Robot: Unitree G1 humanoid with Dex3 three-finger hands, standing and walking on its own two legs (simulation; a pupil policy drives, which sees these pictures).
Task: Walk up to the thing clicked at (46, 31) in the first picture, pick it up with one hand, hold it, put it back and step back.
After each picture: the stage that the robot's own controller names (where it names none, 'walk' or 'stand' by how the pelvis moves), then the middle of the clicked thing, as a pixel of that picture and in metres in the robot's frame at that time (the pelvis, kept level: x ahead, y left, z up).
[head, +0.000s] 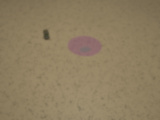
stand; (46, 34) +1.51 +0.43 -0.72
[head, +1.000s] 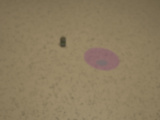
walk; (63, 42) +1.41 +0.16 -0.69
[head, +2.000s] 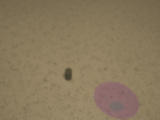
walk; (68, 74) +0.88 +0.09 -0.70
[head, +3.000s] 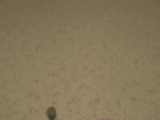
walk; (51, 113) +0.51 +0.19 -0.71
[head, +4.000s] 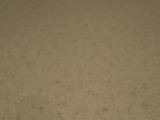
stand; out of the picture +0.37 +0.18 -0.70
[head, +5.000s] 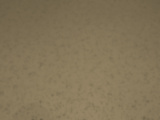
stand; out of the picture +0.34 +0.18 -0.72
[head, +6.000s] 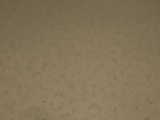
stand; out of the picture +0.36 +0.17 -0.73
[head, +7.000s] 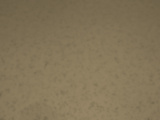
stand; out of the picture +0.36 +0.17 -0.73
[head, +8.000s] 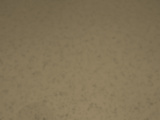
stand; out of the picture +0.35 +0.17 -0.73
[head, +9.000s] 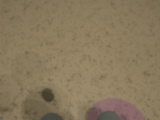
go down; (48, 95) +0.39 +0.17 -0.54
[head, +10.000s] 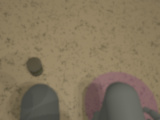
go down; (35, 67) +0.44 +0.20 -0.32
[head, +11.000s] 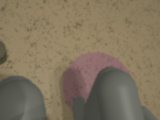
close in; out of the picture +0.43 +0.23 -0.25
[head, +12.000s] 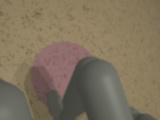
close; out of the picture +0.43 +0.26 -0.22
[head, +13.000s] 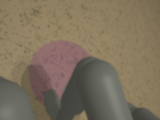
close; out of the picture +0.41 +0.25 -0.23
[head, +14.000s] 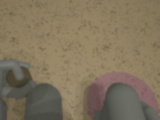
lift; (22, 82) +0.32 +0.21 -0.10
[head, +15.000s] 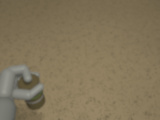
hold; (32, 92) +0.33 +0.18 +0.02
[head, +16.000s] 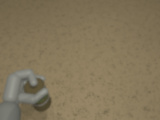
hold; (38, 95) +0.32 +0.17 -0.02
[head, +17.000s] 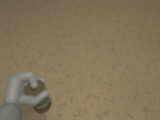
crouch; (39, 97) +0.31 +0.17 -0.02
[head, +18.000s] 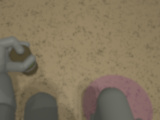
crouch; (25, 61) +0.42 +0.18 -0.12
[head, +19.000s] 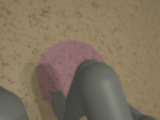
lower; out of the picture +0.50 +0.33 -0.24
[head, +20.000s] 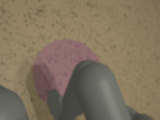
lower; out of the picture +0.49 +0.34 -0.25
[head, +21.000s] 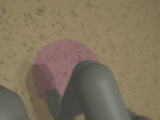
lower; out of the picture +0.49 +0.34 -0.25
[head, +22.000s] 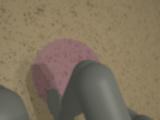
lower; out of the picture +0.49 +0.34 -0.25
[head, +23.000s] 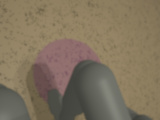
loosen; out of the picture +0.49 +0.34 -0.25
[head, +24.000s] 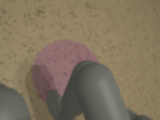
withdraw; out of the picture +0.49 +0.34 -0.25
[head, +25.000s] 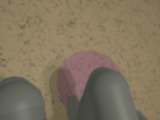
stand; out of the picture +0.49 +0.39 -0.29
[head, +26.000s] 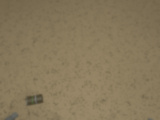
stand; (34, 99) +0.54 +0.31 -0.64
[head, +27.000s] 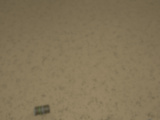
stand; (42, 109) +0.57 +0.32 -0.69
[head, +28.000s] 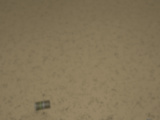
stand; (42, 105) +0.61 +0.32 -0.69
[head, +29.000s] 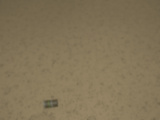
stand; (50, 103) +0.65 +0.30 -0.75
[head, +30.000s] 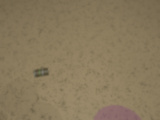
walk; (41, 72) +0.72 +0.31 -0.73
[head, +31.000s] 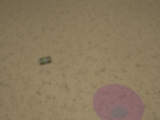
walk; (45, 60) +0.95 +0.42 -0.71
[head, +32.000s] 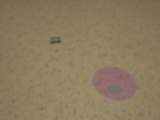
stand; (55, 40) +1.29 +0.33 -0.72
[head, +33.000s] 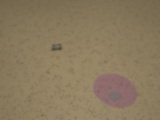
stand; (56, 47) +1.29 +0.30 -0.74
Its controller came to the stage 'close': yes
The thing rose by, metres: 0.69
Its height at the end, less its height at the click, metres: -0.02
